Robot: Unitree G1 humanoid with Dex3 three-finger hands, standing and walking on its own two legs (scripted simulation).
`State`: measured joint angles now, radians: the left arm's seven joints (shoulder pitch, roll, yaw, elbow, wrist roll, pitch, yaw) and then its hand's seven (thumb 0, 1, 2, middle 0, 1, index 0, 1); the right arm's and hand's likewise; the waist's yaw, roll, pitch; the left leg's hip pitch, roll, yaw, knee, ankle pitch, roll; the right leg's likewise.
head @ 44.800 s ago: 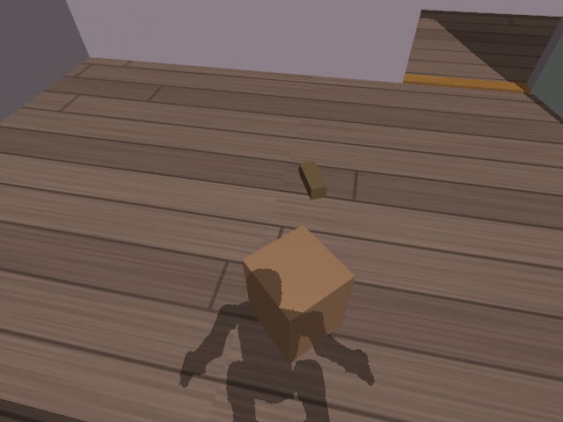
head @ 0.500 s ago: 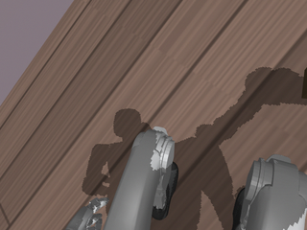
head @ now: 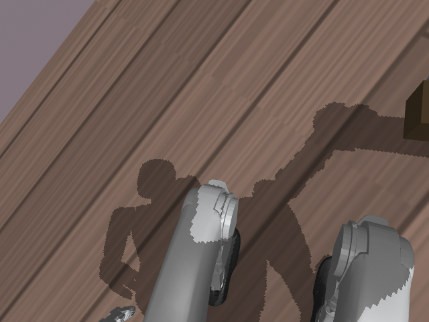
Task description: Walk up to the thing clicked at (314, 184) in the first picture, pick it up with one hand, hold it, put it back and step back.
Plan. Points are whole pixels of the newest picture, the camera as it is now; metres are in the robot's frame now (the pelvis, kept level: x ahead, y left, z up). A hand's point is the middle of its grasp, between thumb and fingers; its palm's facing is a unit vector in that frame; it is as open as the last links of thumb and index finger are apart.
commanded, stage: lift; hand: right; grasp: from above
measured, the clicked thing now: out of the picture +0.51 -0.34 -0.18
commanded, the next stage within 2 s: hold in 1.52 s
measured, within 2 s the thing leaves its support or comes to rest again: neither
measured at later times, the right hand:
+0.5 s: hand out of the picture +0.44 -0.30 +0.01, palm faces -0.46 +0.10 -0.88, open 10.7 cm
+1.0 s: hand out of the picture +0.37 -0.27 +0.20, palm faces -0.45 +0.11 -0.89, open 10.7 cm
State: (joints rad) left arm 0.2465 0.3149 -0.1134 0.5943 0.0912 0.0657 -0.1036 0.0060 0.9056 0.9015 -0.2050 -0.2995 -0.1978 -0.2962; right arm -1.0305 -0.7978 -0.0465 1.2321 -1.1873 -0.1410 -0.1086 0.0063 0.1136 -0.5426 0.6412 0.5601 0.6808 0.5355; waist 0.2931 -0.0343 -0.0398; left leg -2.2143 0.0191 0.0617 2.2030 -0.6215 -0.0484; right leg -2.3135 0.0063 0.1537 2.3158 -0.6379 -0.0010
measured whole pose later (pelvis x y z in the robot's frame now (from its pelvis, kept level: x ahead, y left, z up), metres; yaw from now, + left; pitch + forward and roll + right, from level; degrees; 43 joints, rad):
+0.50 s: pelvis +0.01 +0.00 +0.11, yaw -5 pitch +35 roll +6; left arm 0.16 0.28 0.00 0.60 0.02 0.11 -0.03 0.01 0.90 0.90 -0.20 -0.30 -0.20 -0.30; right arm -0.70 -0.64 0.02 0.88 -1.04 -0.13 -0.01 0.01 0.11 -0.54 0.64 0.55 0.68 0.52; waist 0.16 -0.05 -0.17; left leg -1.89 0.04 0.02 1.91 -0.62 -0.06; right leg -1.95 -0.01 0.08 1.98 -0.64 -0.01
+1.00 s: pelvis +0.03 +0.00 +0.28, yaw -6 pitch +21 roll +2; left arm 0.23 0.24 0.02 0.70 -0.04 0.05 0.06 0.01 0.89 0.90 -0.20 -0.30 -0.20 -0.30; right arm -0.40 -0.47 0.12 0.80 -1.00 -0.07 -0.08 0.01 0.12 -0.54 0.65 0.53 0.70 0.51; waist 0.09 -0.06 -0.17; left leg -1.18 0.02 0.01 1.33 -0.51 -0.04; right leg -1.21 -0.04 0.03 1.38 -0.54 0.01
